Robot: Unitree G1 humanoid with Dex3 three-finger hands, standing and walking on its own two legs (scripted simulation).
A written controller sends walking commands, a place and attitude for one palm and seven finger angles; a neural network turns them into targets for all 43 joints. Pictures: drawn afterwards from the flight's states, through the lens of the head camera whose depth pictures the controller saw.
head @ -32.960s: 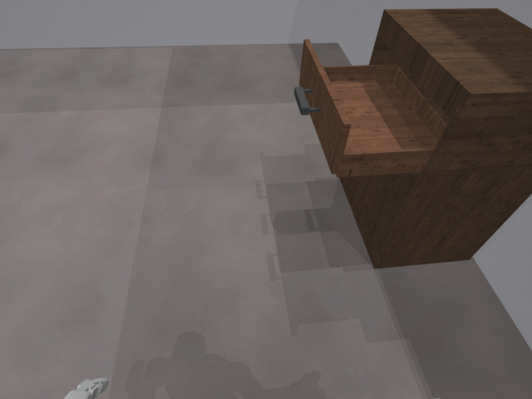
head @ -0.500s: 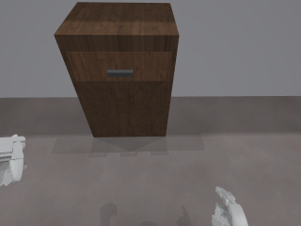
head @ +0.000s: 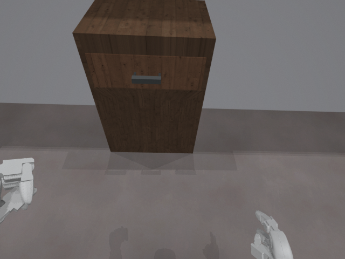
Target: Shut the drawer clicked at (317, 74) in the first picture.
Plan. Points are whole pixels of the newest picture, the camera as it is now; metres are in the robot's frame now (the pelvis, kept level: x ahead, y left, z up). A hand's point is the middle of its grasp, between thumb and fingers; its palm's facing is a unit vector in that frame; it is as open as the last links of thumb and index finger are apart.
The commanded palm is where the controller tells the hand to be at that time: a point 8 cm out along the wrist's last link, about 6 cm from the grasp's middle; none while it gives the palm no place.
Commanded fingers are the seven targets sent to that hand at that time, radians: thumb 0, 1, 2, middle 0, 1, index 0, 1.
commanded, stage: let the arm hang, fingers relaxed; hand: left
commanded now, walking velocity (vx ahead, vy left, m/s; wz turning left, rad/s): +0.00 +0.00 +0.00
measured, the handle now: (146, 77) +0.87 +0.16 -0.11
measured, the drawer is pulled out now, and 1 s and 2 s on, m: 0.00 0.00 0.00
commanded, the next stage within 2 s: look to check the result in 1.08 s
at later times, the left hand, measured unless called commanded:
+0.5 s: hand out of the picture -0.05 +0.21 -0.18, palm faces +0.04 -0.97 -0.24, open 4.7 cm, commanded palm none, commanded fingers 0.00 0.90 0.90 -0.32 -0.43 -0.32 -0.43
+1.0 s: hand out of the picture +0.09 +0.22 -0.15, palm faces +0.02 -0.96 -0.29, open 7.4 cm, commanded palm none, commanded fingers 0.00 0.90 0.90 -0.20 -0.30 -0.20 -0.30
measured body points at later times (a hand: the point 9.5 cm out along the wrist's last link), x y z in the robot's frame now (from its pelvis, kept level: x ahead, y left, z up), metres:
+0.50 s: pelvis -0.02 +0.00 +0.00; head +0.02 +0.02 +0.44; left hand -0.05 +0.26 -0.16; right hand +0.01 -0.27 -0.14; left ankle +0.04 +0.10 -0.74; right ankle +0.00 -0.12 -0.74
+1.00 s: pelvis +0.01 -0.01 +0.01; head +0.02 -0.02 +0.45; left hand +0.09 +0.27 -0.13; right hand +0.08 -0.27 -0.14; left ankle +0.04 +0.10 -0.74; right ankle +0.00 -0.12 -0.74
